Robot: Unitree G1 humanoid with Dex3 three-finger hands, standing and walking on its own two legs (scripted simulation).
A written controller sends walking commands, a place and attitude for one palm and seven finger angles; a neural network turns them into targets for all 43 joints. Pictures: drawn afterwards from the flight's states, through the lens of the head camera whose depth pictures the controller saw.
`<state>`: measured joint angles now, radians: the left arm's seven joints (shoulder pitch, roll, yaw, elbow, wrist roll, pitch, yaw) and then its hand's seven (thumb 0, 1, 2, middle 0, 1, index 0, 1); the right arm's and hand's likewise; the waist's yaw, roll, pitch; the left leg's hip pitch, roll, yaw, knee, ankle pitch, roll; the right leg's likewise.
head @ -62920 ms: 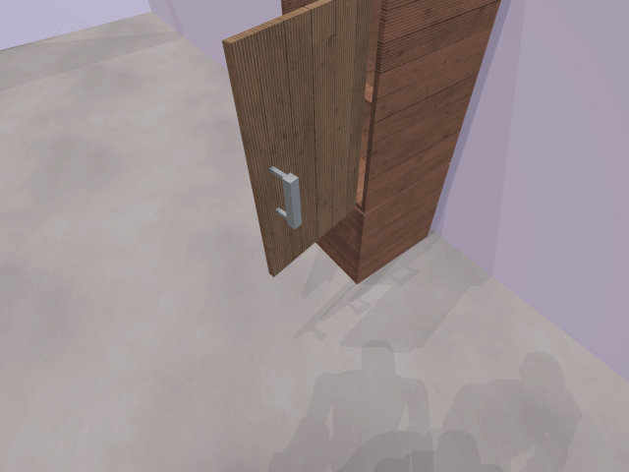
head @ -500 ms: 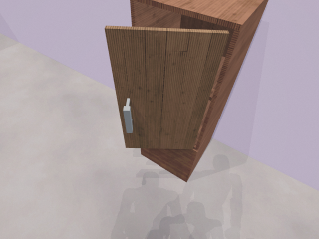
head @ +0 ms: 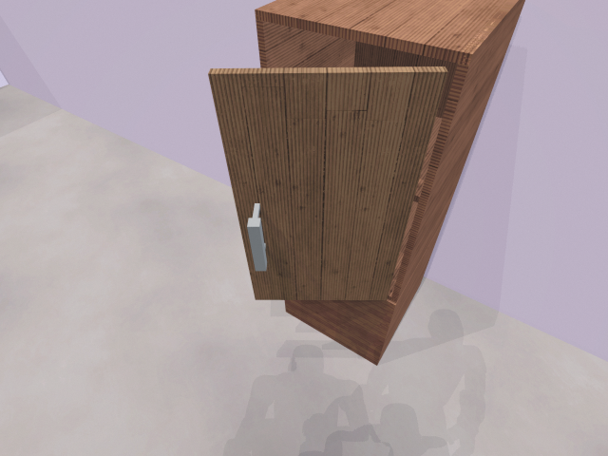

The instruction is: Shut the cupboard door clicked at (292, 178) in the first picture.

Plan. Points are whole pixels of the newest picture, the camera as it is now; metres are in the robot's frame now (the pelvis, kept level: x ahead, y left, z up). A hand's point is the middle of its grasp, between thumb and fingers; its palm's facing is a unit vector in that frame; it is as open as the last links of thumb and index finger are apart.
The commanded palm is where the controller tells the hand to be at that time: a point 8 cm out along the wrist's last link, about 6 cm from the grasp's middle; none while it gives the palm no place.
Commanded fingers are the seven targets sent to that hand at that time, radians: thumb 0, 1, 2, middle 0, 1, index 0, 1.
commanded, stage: look again from close up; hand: left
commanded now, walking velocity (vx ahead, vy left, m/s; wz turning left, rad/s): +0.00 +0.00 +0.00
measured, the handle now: (259, 237) +0.53 +0.12 -0.07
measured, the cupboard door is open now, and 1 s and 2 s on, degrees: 33 33 33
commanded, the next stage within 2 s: shuffle to correct the standing spot in 0.22 s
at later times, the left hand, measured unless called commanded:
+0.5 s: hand out of the picture +0.02 +0.18 -0.18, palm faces -0.03 -0.98 -0.20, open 7.4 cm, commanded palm none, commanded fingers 0.00 0.90 0.90 -0.20 -0.30 -0.20 -0.30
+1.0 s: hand out of the picture -0.03 +0.09 -0.18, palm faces +0.06 -0.99 -0.10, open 7.4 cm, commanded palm none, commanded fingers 0.00 0.90 0.90 -0.20 -0.30 -0.20 -0.30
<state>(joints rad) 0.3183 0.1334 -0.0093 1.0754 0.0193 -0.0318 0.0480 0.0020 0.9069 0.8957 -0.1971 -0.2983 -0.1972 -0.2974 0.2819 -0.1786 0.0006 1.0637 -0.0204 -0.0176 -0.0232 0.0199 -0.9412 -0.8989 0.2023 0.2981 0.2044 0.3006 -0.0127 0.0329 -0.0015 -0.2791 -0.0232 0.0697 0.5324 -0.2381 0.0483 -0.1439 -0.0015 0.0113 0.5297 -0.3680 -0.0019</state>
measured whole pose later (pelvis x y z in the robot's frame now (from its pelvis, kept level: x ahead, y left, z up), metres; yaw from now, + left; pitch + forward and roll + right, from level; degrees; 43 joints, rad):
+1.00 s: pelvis +0.07 -0.04 -0.01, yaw -2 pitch +0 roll -1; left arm 0.47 0.11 0.00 1.15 0.01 -0.01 0.04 0.00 0.91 0.90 -0.20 -0.30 -0.20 -0.30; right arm 0.12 -0.11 0.00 1.03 -0.01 -0.04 -0.04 0.00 -0.91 -0.90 0.20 0.30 0.20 0.30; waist 0.04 -0.05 0.06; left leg -0.34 0.00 0.12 0.63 -0.25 0.08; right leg -0.13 0.07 -0.04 0.67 -0.47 -0.04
